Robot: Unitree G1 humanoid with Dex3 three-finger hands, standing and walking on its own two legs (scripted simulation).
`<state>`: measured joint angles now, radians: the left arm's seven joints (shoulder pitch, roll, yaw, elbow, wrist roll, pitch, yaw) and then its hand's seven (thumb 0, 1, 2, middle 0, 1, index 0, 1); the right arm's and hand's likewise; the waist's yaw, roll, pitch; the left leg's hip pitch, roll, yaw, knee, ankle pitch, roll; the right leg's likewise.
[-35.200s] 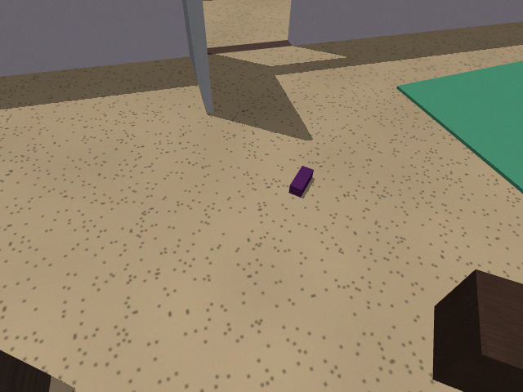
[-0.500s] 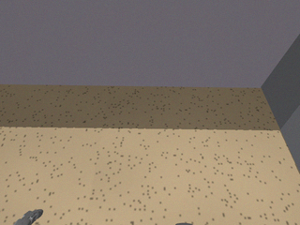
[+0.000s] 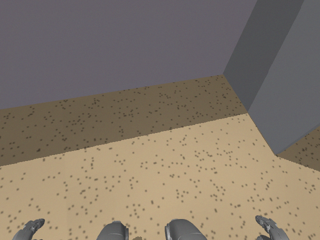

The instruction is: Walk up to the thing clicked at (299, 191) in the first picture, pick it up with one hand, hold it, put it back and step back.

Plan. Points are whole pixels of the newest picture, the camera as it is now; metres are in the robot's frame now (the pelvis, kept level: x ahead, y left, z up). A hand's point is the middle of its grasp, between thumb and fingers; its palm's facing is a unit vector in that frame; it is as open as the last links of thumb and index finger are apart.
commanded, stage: walk up
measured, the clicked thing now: out of the picture +0.08 -1.45 -0.72
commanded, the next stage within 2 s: none
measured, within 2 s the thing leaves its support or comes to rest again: neither
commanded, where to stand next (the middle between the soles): +0.02 -0.01 m, yaw -17 degrees
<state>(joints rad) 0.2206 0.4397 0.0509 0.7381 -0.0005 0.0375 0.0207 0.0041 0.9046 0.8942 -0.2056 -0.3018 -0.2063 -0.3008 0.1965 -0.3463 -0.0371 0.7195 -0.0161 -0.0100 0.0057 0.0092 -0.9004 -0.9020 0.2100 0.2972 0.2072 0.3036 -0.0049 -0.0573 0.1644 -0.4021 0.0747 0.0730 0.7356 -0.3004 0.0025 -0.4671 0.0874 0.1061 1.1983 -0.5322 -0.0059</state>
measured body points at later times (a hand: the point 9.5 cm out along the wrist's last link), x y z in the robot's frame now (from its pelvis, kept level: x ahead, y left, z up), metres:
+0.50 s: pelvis -0.01 +0.00 +0.00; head +0.03 -0.04 +0.45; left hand +0.14 +0.28 -0.09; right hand +0.03 -0.34 -0.11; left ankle +0.03 +0.12 -0.68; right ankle -0.01 -0.14 -0.71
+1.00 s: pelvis -0.01 +0.08 +0.03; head +0.01 +0.05 +0.48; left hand +0.30 +0.23 -0.07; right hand -0.21 -0.21 -0.06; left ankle +0.06 +0.11 -0.71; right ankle -0.12 -0.04 -0.68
